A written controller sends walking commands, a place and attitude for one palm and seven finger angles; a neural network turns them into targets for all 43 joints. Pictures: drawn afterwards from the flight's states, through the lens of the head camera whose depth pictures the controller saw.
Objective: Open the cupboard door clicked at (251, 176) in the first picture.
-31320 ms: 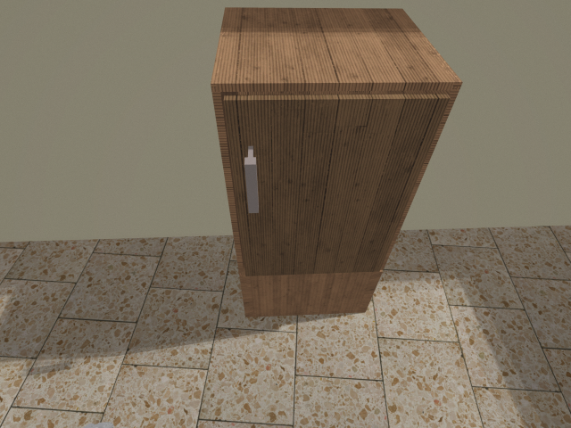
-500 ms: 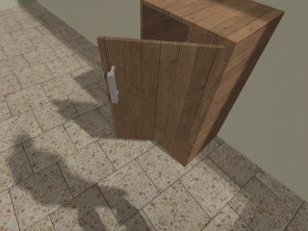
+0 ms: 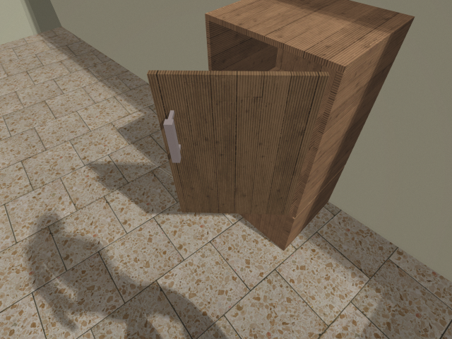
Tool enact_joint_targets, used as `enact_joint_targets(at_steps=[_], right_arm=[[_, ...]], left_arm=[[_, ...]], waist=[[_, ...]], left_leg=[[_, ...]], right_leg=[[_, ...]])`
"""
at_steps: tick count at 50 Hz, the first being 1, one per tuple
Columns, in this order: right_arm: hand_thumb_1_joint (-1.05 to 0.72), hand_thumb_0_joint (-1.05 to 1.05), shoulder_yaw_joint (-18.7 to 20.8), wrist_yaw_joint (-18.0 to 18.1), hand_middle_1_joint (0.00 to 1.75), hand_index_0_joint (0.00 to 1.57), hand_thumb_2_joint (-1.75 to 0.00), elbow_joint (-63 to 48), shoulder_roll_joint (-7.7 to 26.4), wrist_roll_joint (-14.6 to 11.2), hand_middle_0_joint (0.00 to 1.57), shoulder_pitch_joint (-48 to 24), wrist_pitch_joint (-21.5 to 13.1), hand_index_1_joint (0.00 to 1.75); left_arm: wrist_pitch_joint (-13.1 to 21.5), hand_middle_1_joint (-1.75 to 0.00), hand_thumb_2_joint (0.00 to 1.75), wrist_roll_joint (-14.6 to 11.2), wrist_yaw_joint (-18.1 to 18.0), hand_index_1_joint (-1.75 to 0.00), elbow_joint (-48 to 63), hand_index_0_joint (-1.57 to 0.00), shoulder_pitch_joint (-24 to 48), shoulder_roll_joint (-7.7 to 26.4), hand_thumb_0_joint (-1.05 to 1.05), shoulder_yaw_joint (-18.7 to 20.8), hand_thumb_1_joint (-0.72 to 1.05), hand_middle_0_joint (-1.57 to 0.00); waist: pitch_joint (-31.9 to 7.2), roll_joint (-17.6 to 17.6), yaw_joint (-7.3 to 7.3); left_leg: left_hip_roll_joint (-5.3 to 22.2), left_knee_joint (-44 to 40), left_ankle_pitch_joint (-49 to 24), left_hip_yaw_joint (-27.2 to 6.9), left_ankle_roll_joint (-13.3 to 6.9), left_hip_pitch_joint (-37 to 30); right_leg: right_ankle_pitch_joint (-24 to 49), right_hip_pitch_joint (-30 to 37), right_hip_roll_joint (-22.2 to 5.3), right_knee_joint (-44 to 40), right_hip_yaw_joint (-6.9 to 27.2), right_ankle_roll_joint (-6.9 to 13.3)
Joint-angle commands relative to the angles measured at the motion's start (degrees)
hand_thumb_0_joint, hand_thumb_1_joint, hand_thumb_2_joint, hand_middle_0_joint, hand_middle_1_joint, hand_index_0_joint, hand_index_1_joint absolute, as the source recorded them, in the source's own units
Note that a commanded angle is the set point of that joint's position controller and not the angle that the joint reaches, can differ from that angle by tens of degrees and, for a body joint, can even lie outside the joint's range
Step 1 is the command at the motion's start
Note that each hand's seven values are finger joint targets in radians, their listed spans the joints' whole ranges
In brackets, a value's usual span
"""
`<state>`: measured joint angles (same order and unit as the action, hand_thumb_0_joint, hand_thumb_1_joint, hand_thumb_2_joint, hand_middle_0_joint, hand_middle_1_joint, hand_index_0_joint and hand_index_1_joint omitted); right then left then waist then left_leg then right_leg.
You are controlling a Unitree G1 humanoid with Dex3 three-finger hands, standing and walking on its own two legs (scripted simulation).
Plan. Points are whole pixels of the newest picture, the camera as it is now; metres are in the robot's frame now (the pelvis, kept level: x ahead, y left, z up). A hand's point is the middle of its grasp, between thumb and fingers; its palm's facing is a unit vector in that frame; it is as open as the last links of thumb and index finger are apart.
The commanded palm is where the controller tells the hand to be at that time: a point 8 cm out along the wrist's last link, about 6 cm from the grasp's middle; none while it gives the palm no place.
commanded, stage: look again from close up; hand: left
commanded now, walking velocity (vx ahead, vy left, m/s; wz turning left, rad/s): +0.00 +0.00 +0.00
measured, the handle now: (174, 137) +0.60 +0.19 -0.02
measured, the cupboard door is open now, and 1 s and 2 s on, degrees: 43 43 43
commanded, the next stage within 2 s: raise the hand with hooked fingers in 0.42 s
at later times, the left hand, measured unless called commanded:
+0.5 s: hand out of the picture +0.05 +0.14 -0.17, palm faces +0.03 -0.98 -0.22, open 7.3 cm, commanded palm none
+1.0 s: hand (146, 327) +0.16 +0.16 -0.07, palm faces +0.11 -0.99 +0.00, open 8.9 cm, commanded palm +0.15 +0.21 -0.05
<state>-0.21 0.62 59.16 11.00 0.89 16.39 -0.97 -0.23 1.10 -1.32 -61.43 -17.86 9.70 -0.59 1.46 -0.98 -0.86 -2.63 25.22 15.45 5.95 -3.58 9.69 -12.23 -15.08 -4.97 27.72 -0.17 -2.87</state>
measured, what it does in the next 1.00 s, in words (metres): lowers itself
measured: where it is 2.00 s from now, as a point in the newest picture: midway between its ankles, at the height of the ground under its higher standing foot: outside the picture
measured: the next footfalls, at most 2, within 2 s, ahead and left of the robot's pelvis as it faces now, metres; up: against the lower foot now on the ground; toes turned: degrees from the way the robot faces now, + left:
none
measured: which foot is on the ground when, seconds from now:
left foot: down 0.00-1.00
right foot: down 0.00-1.00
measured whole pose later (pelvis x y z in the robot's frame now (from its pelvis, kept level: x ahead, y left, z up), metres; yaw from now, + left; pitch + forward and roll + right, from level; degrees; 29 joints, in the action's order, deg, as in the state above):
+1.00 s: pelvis -0.02 -0.06 -0.10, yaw +3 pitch +14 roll +0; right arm 4.3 1.7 26.7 16.3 -1.5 6.4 -16.0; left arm 28.4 -17.8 23.6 -8.7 -23.0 11.4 13.8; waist -7.5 2.0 -3.1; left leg 2.4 69.1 33.4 -1.0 1.9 49.5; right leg -29.9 -51.9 -2.3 68.0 -5.9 2.5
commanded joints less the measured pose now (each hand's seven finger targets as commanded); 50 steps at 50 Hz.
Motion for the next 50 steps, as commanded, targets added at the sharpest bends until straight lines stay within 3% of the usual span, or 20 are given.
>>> enact_joint_targets(at_steps=[1, 25, 26, 27, 28, 29, 30, 31, 32, 33, 34, 35, 37, 39, 41, 42, 44, 46, 49, 50], right_arm=[[-0.90, 0.00, 0.7, 0.9, 0.30, 0.20, -0.90, -1.3, 5.5, -0.2, 0.20, 1.7, -1.5, 0.30], [-0.90, 0.00, 0.7, 1.4, 0.30, 0.20, -0.90, 4.0, 2.5, -0.1, 0.20, 3.0, -0.9, 0.30], [-0.90, 0.00, 1.5, 0.9, 0.30, 0.20, -0.90, 0.0, 5.2, -0.8, 0.20, -2.4, -1.0, 0.30], [-0.90, 0.00, 2.7, 3.2, 0.30, 0.20, -0.90, -19.9, 14.1, -3.6, 0.20, -2.2, -10.2, 0.30], [-0.90, 0.00, 2.0, 5.4, 0.30, 0.20, -0.90, -17.2, 9.5, -2.4, 0.20, -6.1, -14.7, 0.30], [-0.90, 0.00, 2.2, 4.8, 0.30, 0.20, -0.90, -17.0, 6.8, -3.6, 0.20, -6.9, -16.1, 0.30], [-0.90, 0.00, 2.7, 4.6, 0.30, 0.20, -0.90, -15.8, 8.4, -3.5, 0.20, -5.1, -16.5, 0.30], [-0.90, 0.00, 3.6, 4.2, 0.30, 0.20, -0.90, -19.2, 9.9, -2.8, 0.20, -6.2, -17.4, 0.30], [-0.90, 0.00, 4.7, 3.9, 0.30, 0.20, -0.90, -20.0, 10.8, -1.7, 0.20, -5.0, -17.8, 0.30], [-0.90, 0.00, 5.2, 3.4, 0.30, 0.20, -0.90, -22.1, 10.2, -1.0, 0.20, -5.5, -18.1, 0.30], [-0.90, 0.00, 5.7, 2.4, 0.30, 0.20, -0.90, -24.2, 9.9, -1.3, 0.20, -6.4, -18.5, 0.30], [-0.90, 0.00, 5.6, 1.5, 0.30, 0.20, -0.90, -26.2, 9.2, -1.1, 0.20, -7.0, -18.8, 0.30], [-0.90, 0.00, 6.4, 0.0, 0.30, 0.20, -0.90, -29.3, 9.4, -1.1, 0.20, -8.7, -19.2, 0.30], [-0.90, 0.00, 6.9, -1.1, 0.30, 0.20, -0.90, -31.7, 10.3, -1.6, 0.20, -8.6, -19.4, 0.30], [-0.90, 0.00, 6.9, -0.7, 0.30, 0.20, -0.90, -36.3, 11.0, -2.4, 0.20, -10.0, -18.6, 0.30], [-0.90, 0.00, 6.7, -0.1, 0.30, 0.20, -0.90, -38.1, 10.9, -2.9, 0.20, -10.6, -18.2, 0.30], [-0.90, 0.00, 6.3, 0.9, 0.30, 0.20, -0.90, -39.9, 11.3, -3.0, 0.20, -9.6, -17.4, 0.30], [-0.90, 0.00, 6.0, 1.4, 0.30, 0.20, -0.90, -39.7, 10.1, -2.9, 0.20, -7.0, -17.0, 0.30], [-0.90, 0.00, 4.8, 2.0, 0.30, 0.20, -0.90, -37.9, 10.5, -2.1, 0.20, -5.4, -16.3, 0.30], [-0.90, 0.00, 4.8, 2.2, 0.30, 0.20, -0.90, -37.3, 10.3, -2.2, 0.20, -5.4, -16.3, 0.30]], left_arm=[[1.1, -0.30, 0.90, -0.2, -0.4, -0.30, 2.0, -0.20, -0.8, 6.1, 0.00, 1.0, 0.90, -0.20], [1.6, -0.30, 0.90, -0.4, -0.7, -0.30, 0.5, -0.20, 0.7, 5.3, 0.00, 1.4, 0.90, -0.20], [2.2, -0.30, 0.90, -0.1, -3.1, -0.30, -2.1, -0.20, -4.6, 7.0, 0.00, 1.8, 0.90, -0.20], [15.0, -0.32, 0.89, -10.8, -2.6, -0.32, 85.8, -0.20, 40.4, 21.3, 0.00, 11.7, 0.88, -0.20], [12.2, -0.33, 0.88, -6.2, -4.4, -0.33, 69.2, -0.20, 10.4, 16.8, 0.00, 10.5, 0.85, -0.20], [5.1, -0.34, 0.87, -9.1, -5.2, -0.34, 60.1, -0.21, -4.0, 3.5, 0.00, 3.9, 0.83, -0.21], [5.7, -0.36, 0.86, -10.4, -4.1, -0.36, 58.5, -0.21, 0.5, 1.6, 0.00, 4.6, 0.81, -0.21], [8.8, -0.37, 0.85, -10.9, -2.6, -0.37, 58.8, -0.21, 3.6, 3.6, 0.00, 6.6, 0.78, -0.21], [12.7, -0.39, 0.84, -11.1, -0.5, -0.39, 55.5, -0.21, 1.6, 5.9, 0.00, 10.9, 0.76, -0.21], [16.7, -0.40, 0.83, -11.8, 2.2, -0.40, 51.1, -0.21, -6.2, 3.7, 0.00, 11.6, 0.74, -0.21], [20.6, -0.42, 0.82, -12.4, 5.5, -0.42, 47.2, -0.21, -13.0, 3.4, 0.00, 13.5, 0.71, -0.21], [25.0, -0.43, 0.81, -13.4, 9.1, -0.43, 46.5, -0.22, -16.0, 1.1, 0.00, 12.4, 0.69, -0.22], [34.3, -0.47, 0.79, -15.2, 16.6, -0.47, 47.2, -0.22, -15.9, 1.5, 0.00, 12.9, 0.64, -0.22], [40.8, -0.50, 0.77, -16.3, 24.4, -0.50, 45.7, -0.22, -13.8, 6.8, 0.00, 16.8, 0.60, -0.22], [39.4, -0.53, 0.75, -19.5, 28.2, -0.53, 50.5, -0.22, -10.5, 8.8, 0.00, 18.9, 0.55, -0.22], [37.4, -0.54, 0.74, -21.1, 29.0, -0.54, 53.6, -0.23, -7.4, 9.0, 0.00, 18.7, 0.53, -0.23], [34.6, -0.57, 0.72, -22.9, 28.5, -0.57, 60.8, -0.23, 0.4, 12.3, 0.00, 21.0, 0.48, -0.23], [33.7, -0.60, 0.70, -22.1, 26.6, -0.60, 68.7, -0.23, 2.3, 11.2, 0.00, 19.4, 0.43, -0.23], [33.4, -0.64, 0.67, -19.4, 23.9, -0.64, 76.9, -0.24, 9.3, 12.1, 0.00, 16.3, 0.36, -0.24], [32.8, -0.66, 0.66, -18.6, 23.6, -0.66, 76.8, -0.24, 9.1, 11.9, 0.00, 15.9, 0.34, -0.24]], waist=[[0.3, 0.0, 0.53], [1.2, 1.4, 0.90], [1.5, 6.9, -1.24], [-26.8, -5.0, 4.73], [-25.3, -14.1, -0.54], [-14.6, -11.9, 1.04], [-5.3, -2.7, 3.29], [0.4, 2.6, 4.12], [-1.8, 6.9, 3.76], [-3.8, 10.0, 1.58], [-5.5, 7.5, -1.16], [-8.3, 9.5, -2.27], [-10.6, 10.1, -2.90], [-12.9, 5.8, -2.72], [-18.7, 6.5, -3.07], [-18.9, 5.3, -2.66], [-20.0, 3.1, -1.42], [-22.4, -1.9, 0.05], [-22.1, -3.9, 2.82], [-22.5, -4.5, 2.85]], left_leg=[[8.6, -6.9, -8.4, -8.2, 0.8, 2.9], [8.4, -4.3, -9.8, -5.9, 2.1, 0.8], [9.8, 7.2, -12.5, -4.1, 3.8, 4.8], [2.9, -0.6, -20.7, -5.5, 2.2, -7.0], [4.4, -0.3, -29.0, -4.4, 2.1, -10.0], [4.7, -0.2, -26.0, -5.6, 4.5, -3.4], [4.3, 1.6, -20.4, -6.2, 4.1, 2.0], [3.5, 4.3, -13.6, -7.1, 3.2, 6.9], [2.9, 7.2, -9.8, -6.4, 3.0, 10.4], [2.5, 10.2, -7.4, -6.1, 3.1, 14.4], [1.7, 13.0, -7.5, -5.3, 3.7, 17.5], [1.3, 16.0, -6.8, -4.7, 4.1, 21.0], [0.7, 22.7, -4.5, -4.0, 4.4, 29.2], [0.3, 28.9, -2.7, -4.3, 4.5, 34.7], [-0.3, 32.0, 0.1, -3.0, 3.5, 37.9], [-0.7, 33.2, 3.4, -2.4, 3.3, 39.5], [0.2, 35.7, 4.0, -3.7, 2.8, 40.4], [1.4, 36.4, 1.7, -4.2, 2.4, 37.5], [2.7, 37.4, -0.7, -6.1, 1.9, 35.8], [2.9, 37.3, -0.2, -6.3, 1.9, 35.7]], right_leg=[[5.6, 3.2, -1.4, -1.9, 2.0, 4.0], [12.5, 4.5, -1.8, -3.7, 3.0, 5.2], [33.6, 5.5, -4.9, -2.3, 5.1, 3.9], [26.3, 11.2, 0.9, 1.7, 1.1, 5.2], [14.7, 8.9, 3.6, 4.0, -0.3, 6.2], [5.7, 2.4, 3.6, 2.7, -3.9, 5.0], [6.2, -2.2, 3.9, 1.9, -5.2, 4.1], [4.7, -7.0, 3.9, 2.1, -5.8, 3.6], [1.9, -9.8, 3.9, 3.6, -6.3, 3.3], [0.1, -11.9, 4.1, 6.7, -6.5, 3.3], [1.2, -11.5, 3.9, 10.1, -5.8, 3.9], [1.7, -12.8, 4.1, 14.3, -5.7, 4.1], [2.6, -16.0, 3.9, 20.6, -3.7, 4.4], [3.0, -18.3, 2.7, 24.8, 0.7, 5.0], [-1.9, -17.9, 2.2, 25.2, 3.6, 4.2], [-8.2, -19.1, 1.9, 23.7, 5.3, 3.8], [-11.9, -20.9, 2.5, 24.1, 6.8, 3.7], [-8.2, -21.4, 3.2, 25.3, 5.6, 3.7], [-3.6, -25.3, 4.9, 29.0, 2.3, 4.4], [-4.3, -25.9, 4.9, 28.6, 2.0, 4.3]])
